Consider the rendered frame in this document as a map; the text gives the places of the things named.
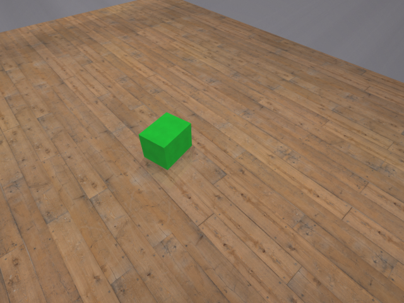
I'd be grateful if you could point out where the carton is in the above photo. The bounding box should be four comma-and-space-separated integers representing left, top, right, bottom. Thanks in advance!
139, 112, 192, 170

